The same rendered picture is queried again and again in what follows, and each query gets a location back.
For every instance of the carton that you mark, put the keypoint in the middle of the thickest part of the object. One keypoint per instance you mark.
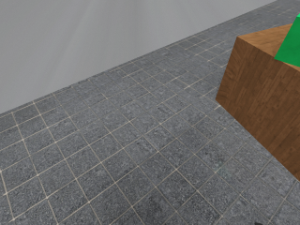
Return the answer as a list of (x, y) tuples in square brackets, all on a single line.
[(289, 51)]

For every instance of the pedestal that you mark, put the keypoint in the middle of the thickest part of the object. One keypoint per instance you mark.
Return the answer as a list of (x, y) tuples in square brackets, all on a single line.
[(263, 94)]

